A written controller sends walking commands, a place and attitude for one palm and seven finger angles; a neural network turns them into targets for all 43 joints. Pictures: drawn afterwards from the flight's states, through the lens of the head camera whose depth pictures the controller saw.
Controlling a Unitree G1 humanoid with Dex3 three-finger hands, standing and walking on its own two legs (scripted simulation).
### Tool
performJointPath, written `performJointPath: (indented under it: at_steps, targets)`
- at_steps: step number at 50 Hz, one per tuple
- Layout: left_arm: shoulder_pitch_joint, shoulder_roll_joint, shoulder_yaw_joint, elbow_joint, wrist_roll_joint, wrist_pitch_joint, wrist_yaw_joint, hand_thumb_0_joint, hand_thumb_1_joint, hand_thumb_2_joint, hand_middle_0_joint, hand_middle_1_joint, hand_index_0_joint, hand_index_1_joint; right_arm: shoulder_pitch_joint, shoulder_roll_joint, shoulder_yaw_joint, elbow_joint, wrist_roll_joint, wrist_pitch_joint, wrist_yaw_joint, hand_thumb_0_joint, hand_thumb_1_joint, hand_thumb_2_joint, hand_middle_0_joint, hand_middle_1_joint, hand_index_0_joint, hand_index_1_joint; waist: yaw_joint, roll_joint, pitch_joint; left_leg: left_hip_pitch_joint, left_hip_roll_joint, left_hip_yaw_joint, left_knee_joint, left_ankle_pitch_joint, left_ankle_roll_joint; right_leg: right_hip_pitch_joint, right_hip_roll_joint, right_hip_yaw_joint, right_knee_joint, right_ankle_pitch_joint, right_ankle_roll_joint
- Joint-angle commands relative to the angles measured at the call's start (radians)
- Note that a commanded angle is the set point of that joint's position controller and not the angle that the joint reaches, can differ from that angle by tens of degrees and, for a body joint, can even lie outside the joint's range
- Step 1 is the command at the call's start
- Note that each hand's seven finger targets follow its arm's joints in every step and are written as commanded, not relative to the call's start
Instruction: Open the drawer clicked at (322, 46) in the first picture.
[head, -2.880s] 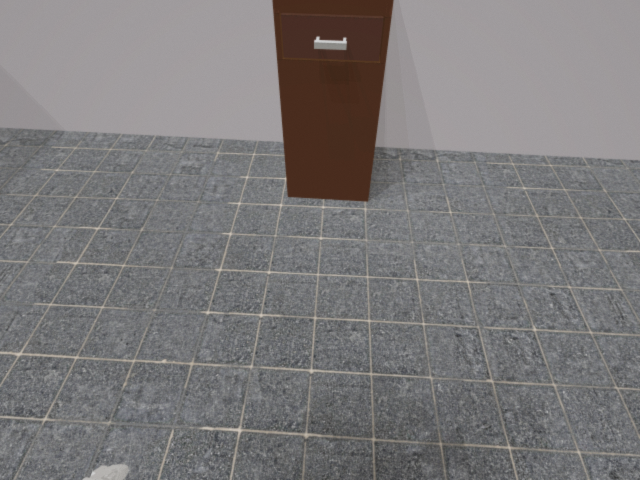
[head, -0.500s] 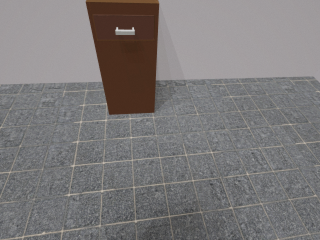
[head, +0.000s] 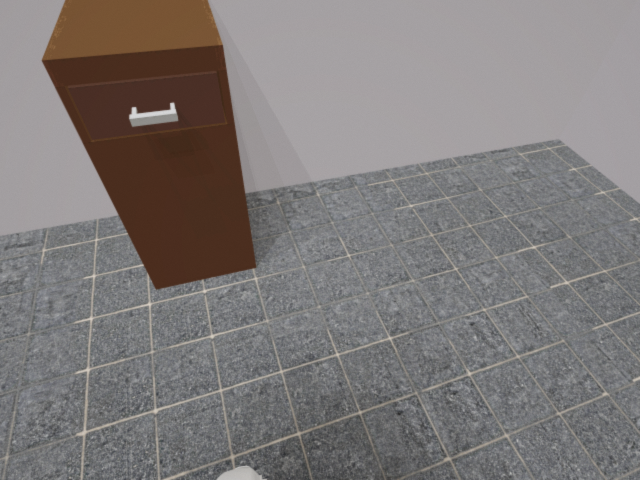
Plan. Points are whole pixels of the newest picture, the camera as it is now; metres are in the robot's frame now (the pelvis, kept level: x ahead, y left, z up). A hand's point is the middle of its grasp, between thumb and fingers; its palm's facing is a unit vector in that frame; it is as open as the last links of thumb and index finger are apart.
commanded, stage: walk to a spot facing it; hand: left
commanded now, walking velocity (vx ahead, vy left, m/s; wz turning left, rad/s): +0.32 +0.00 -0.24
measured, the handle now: (154, 113) +0.91 +0.45 -0.04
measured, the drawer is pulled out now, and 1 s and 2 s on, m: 0.00 0.00 0.00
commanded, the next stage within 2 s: turn to face it in 0.24 s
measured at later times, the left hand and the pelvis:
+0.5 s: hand (214, 382) +0.30 +0.19 -0.17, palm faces -0.15 -0.96 -0.22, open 7.4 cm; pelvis +0.17 +0.02 -0.01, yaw -8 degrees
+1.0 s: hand (164, 413) +0.25 +0.26 -0.19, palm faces +0.18 -0.96 -0.23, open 7.3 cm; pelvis +0.20 +0.04 -0.01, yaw +8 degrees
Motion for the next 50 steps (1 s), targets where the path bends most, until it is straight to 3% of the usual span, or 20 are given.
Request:
performJointPath:
  at_steps: [1, 4, 5, 6, 7, 9, 12, 18, 21, 24, 26, 28, 31, 40, 41, 42, 43, 45, 48, 50]
  targets:
    - [0.0, 0.184, 0.039, -0.029, -0.003, -0.023, 0.002, 0.0, 0.9, 0.9, -0.2, -0.3, -0.2, -0.3, 0.009, -0.048, -0.014, -0.063, 0.008, -0.041, 0.001, 0.0, -0.9, -0.9, 0.2, 0.3, 0.2, 0.3, -0.007, -0.101, 0.057, 0.133, -0.024, 0.031, -0.206, 0.067, -0.002, -0.117, -0.218, 0.17, -0.179, -0.076, -0.13]
    - [0.01, 0.132, 0.035, -0.024, -0.01, -0.007, -0.005, 0.0, 0.9, 0.9, -0.2, -0.3, -0.2, -0.3, 0.176, -0.115, -0.029, -0.002, 0.001, -0.056, -0.02, 0.0, -0.9, -0.9, 0.2, 0.3, 0.2, 0.3, -0.076, 0.047, 0.025, 0.443, -0.024, 0.018, -0.36, 0.044, -0.001, -0.251, -0.115, 0.114, 0.083, -0.074, -0.084]
    - [0.026, 0.072, 0.027, -0.042, -0.017, -0.001, -0.013, 0.0, 0.9, 0.9, -0.2, -0.3, -0.2, -0.3, 0.275, -0.211, -0.052, 0.017, -0.013, -0.06, -0.033, 0.0, -0.9, -0.9, 0.2, 0.3, 0.2, 0.3, -0.105, 0.274, -0.011, 0.544, 0.176, -0.266, -0.513, -0.126, 0.058, -0.394, -0.008, 0.024, 0.369, -0.178, -0.039]
    - [-0.009, 0.052, 0.021, -0.081, -0.014, -0.003, -0.015, 0.0, 0.9, 0.9, -0.2, -0.3, -0.2, -0.3, 0.352, -0.27, -0.059, 0.021, -0.011, -0.054, -0.04, 0.0, -0.9, -0.9, 0.2, 0.3, 0.2, 0.3, -0.118, 0.334, -0.017, 0.539, 0.34, -0.509, -0.667, -0.246, 0.131, -0.485, 0.037, 0.005, 0.622, -0.322, -0.021]
    - [-0.037, 0.066, 0.027, -0.084, -0.005, -0.001, -0.01, 0.0, 0.9, 0.9, -0.2, -0.3, -0.2, -0.3, 0.293, -0.231, -0.048, 0.023, -0.011, -0.053, -0.048, 0.0, -0.9, -0.9, 0.2, 0.3, 0.2, 0.3, -0.104, 0.305, -0.016, 0.495, 0.356, -0.53, -0.701, -0.297, 0.142, -0.531, -0.008, 0.08, 0.77, -0.284, -0.033]
    - [-0.072, 0.068, 0.037, -0.071, 0.0, 0.007, -0.026, 0.0, 0.9, 0.9, -0.2, -0.3, -0.2, -0.3, 0.15, -0.14, -0.024, -0.02, -0.004, -0.059, -0.052, 0.0, -0.9, -0.9, 0.2, 0.3, 0.2, 0.3, -0.049, 0.158, 0.087, 0.325, 0.301, -0.348, -0.704, -0.227, 0.133, -0.531, -0.084, 0.096, 0.84, -0.127, -0.028]
    - [-0.007, 0.03, 0.038, -0.053, 0.003, 0.035, -0.034, 0.0, 0.9, 0.9, -0.2, -0.3, -0.2, -0.3, 0.089, -0.093, -0.015, -0.027, 0.002, -0.076, -0.06, 0.0, -0.9, -0.9, 0.2, 0.3, 0.2, 0.3, 0.011, 0.103, 0.042, 0.287, 0.233, -0.09, -0.664, 0.112, 0.116, -0.453, -0.104, 0.071, 0.791, -0.022, 0.008]
    - [-0.091, 0.007, 0.03, -0.108, -0.005, 0.058, -0.027, 0.0, 0.9, 0.9, -0.2, -0.3, -0.2, -0.3, 0.097, -0.107, -0.019, -0.008, 0.001, -0.062, -0.06, 0.0, -0.9, -0.9, 0.2, 0.3, 0.2, 0.3, 0.008, 0.115, 0.049, 0.327, 0.212, 0.087, -0.602, 0.449, 0.149, -0.411, -0.105, 0.017, 0.487, 0.021, 0.038]
    - [-0.108, -0.006, 0.01, -0.101, -0.002, 0.036, -0.011, 0.0, 0.9, 0.9, -0.2, -0.3, -0.2, -0.3, 0.124, -0.092, -0.015, 0.024, -0.002, -0.048, -0.054, 0.0, -0.9, -0.9, 0.2, 0.3, 0.2, 0.3, -0.008, 0.118, 0.031, 0.309, 0.175, 0.068, -0.525, 0.52, 0.149, -0.248, -0.057, -0.028, 0.275, 0.059, 0.027]
    - [-0.011, 0.044, 0.007, -0.049, -0.003, 0.012, 0.005, 0.0, 0.9, 0.9, -0.2, -0.3, -0.2, -0.3, 0.112, -0.065, -0.006, 0.044, 0.01, -0.038, -0.05, 0.0, -0.9, -0.9, 0.2, 0.3, 0.2, 0.3, 0.05, 0.06, -0.046, 0.279, 0.097, 0.056, -0.384, 0.395, 0.078, 0.002, -0.065, -0.035, 0.029, 0.257, 0.034]
    - [0.05, 0.178, 0.025, -0.019, -0.004, -0.003, 0.023, 0.0, 0.9, 0.9, -0.2, -0.3, -0.2, -0.3, 0.151, 0.011, 0.008, 0.033, 0.021, -0.024, -0.038, 0.0, -0.9, -0.9, 0.2, 0.3, 0.2, 0.3, 0.056, -0.164, -0.119, 0.051, -0.037, 0.081, -0.173, -0.165, 0.0, 0.234, -0.368, 0.181, 0.032, 0.703, -0.063]
    - [0.039, 0.209, 0.037, -0.032, -0.011, -0.001, 0.028, 0.0, 0.9, 0.9, -0.2, -0.3, -0.2, -0.3, 0.103, -0.012, 0.004, 0.003, 0.022, 0.011, -0.05, 0.0, -0.9, -0.9, 0.2, 0.3, 0.2, 0.3, 0.076, -0.325, -0.16, 0.028, -0.044, -0.025, 0.106, -0.358, -0.011, 0.167, -0.442, 0.23, -0.028, 0.8, -0.166]
    - [-0.095, 0.158, 0.033, -0.082, -0.004, 0.021, 0.044, 0.0, 0.9, 0.9, -0.2, -0.3, -0.2, -0.3, 0.065, -0.024, -0.012, 0.005, 0.024, 0.028, -0.04, 0.0, -0.9, -0.9, 0.2, 0.3, 0.2, 0.3, 0.035, -0.153, -0.077, 0.013, -0.032, -0.064, 0.223, -0.239, -0.011, 0.036, -0.397, 0.097, -0.053, 0.541, -0.141]
    - [-0.169, 0.182, 0.056, -0.163, -0.005, 0.06, 0.035, 0.0, 0.9, 0.9, -0.2, -0.3, -0.2, -0.3, 0.061, -0.057, -0.028, -0.084, 0.006, 0.047, -0.016, 0.0, -0.9, -0.9, 0.2, 0.3, 0.2, 0.3, -0.015, -0.115, -0.009, 0.218, -0.066, 0.051, -0.225, -0.01, -0.005, -0.205, -0.348, -0.091, 0.042, -0.011, -0.036]
    - [-0.173, 0.16, 0.052, -0.177, -0.011, 0.069, 0.031, 0.0, 0.9, 0.9, -0.2, -0.3, -0.2, -0.3, 0.093, -0.097, -0.037, -0.089, 0.003, 0.043, -0.014, 0.0, -0.9, -0.9, 0.2, 0.3, 0.2, 0.3, -0.036, 0.028, -0.012, 0.274, -0.036, -0.024, -0.361, 0.019, 0.01, -0.272, -0.301, -0.113, 0.162, -0.101, 0.002]
    - [-0.165, 0.107, 0.047, -0.212, -0.019, 0.079, 0.02, 0.0, 0.9, 0.9, -0.2, -0.3, -0.2, -0.3, 0.113, -0.196, -0.06, -0.108, -0.005, 0.036, -0.017, 0.0, -0.9, -0.9, 0.2, 0.3, 0.2, 0.3, -0.051, 0.306, 0.014, 0.275, 0.163, -0.361, -0.533, 0.064, 0.106, -0.427, -0.164, -0.154, 0.385, -0.281, 0.077]
    - [-0.241, 0.09, 0.038, -0.261, -0.014, 0.077, 0.013, 0.0, 0.9, 0.9, -0.2, -0.3, -0.2, -0.3, 0.133, -0.268, -0.073, -0.124, -0.013, 0.032, -0.026, 0.0, -0.9, -0.9, 0.2, 0.3, 0.2, 0.3, -0.086, 0.332, 0.021, 0.218, 0.301, -0.561, -0.643, 0.098, 0.219, -0.475, -0.094, -0.064, 0.607, -0.377, 0.085]
    - [-0.239, 0.099, 0.049, -0.238, -0.004, 0.077, 0.011, 0.0, 0.9, 0.9, -0.2, -0.3, -0.2, -0.3, 0.044, -0.246, -0.065, -0.128, -0.003, 0.019, -0.044, 0.0, -0.9, -0.9, 0.2, 0.3, 0.2, 0.3, -0.038, 0.255, -0.024, 0.257, 0.22, -0.487, -0.616, 0.08, 0.198, -0.526, -0.099, 0.075, 0.781, -0.233, 0.071]
    - [-0.14, 0.122, 0.046, -0.177, -0.006, 0.073, 0.004, 0.0, 0.9, 0.9, -0.2, -0.3, -0.2, -0.3, -0.05, -0.197, -0.043, -0.161, 0.002, 0.004, -0.05, 0.0, -0.9, -0.9, 0.2, 0.3, 0.2, 0.3, 0.005, 0.127, -0.073, 0.322, 0.122, -0.292, -0.559, 0.286, 0.17, -0.464, -0.1, 0.074, 0.752, -0.103, 0.088]
    - [-0.129, 0.124, 0.039, -0.17, -0.012, 0.076, 0.009, 0.0, 0.9, 0.9, -0.2, -0.3, -0.2, -0.3, -0.034, -0.203, -0.043, -0.154, 0.005, 0.005, -0.05, 0.0, -0.9, -0.9, 0.2, 0.3, 0.2, 0.3, -0.002, 0.115, -0.088, 0.375, 0.118, -0.275, -0.542, 0.394, 0.188, -0.434, -0.087, 0.068, 0.675, -0.12, 0.094]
